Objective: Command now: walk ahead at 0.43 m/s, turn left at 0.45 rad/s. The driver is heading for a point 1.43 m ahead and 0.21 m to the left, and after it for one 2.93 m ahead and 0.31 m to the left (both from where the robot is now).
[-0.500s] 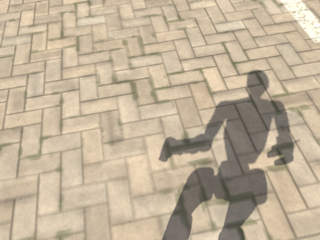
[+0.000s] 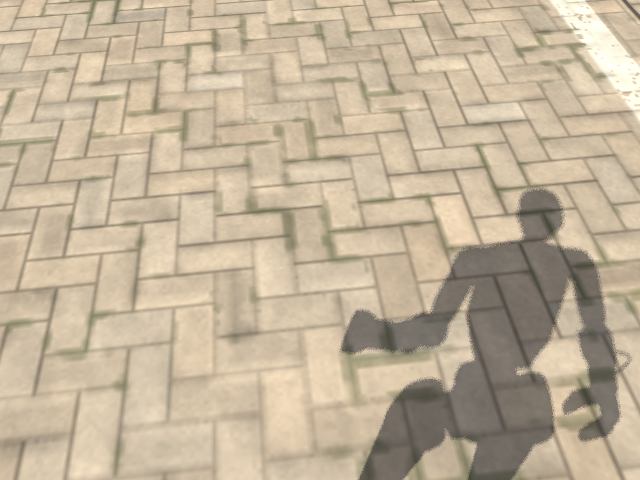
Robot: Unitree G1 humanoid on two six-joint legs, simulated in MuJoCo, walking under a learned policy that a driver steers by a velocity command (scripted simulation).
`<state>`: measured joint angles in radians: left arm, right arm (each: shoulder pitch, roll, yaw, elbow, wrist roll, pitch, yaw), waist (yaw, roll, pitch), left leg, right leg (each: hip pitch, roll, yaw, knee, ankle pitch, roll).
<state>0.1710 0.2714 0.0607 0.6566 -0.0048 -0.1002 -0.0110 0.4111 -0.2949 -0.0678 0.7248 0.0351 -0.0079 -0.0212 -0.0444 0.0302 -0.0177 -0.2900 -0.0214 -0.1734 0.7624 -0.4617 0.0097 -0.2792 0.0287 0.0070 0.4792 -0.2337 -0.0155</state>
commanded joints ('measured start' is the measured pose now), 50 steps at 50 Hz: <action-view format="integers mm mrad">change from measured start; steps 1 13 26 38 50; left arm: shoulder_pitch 168 152 72 -143 280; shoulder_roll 147 167 174 84 198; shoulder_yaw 48 41 12 -26 37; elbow -3 91 -9 -33 2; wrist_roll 5 0 -1 -7 -27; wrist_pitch -9 -1 -47 -12 7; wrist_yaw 6 24 19 -11 -33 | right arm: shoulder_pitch -111 -375 -158 -77 -27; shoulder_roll -123 -15 -157 -158 -131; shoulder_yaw -27 17 -37 -16 18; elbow -130 -204 -177 -52 -56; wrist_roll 10 -12 -22 -27 -41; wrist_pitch -37 -43 -53 -77 -86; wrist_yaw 5 73 53 26 24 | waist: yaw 109 126 17 -47 146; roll -197 -95 -42 31 -209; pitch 58 140 -60 60 -336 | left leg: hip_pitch -580 -435 293 107 -425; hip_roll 63 103 229 151 -38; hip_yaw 11 172 -311 24 32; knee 380 -5 -484 -581 598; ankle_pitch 29 467 312 457 -67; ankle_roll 10 -14 294 203 -1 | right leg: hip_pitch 375 236 -439 -285 696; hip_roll -375 -270 -131 -114 -343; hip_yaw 514 -67 92 6 773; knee -284 -341 753 139 -131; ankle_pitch -404 281 -98 455 -62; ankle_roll -172 -128 17 46 -351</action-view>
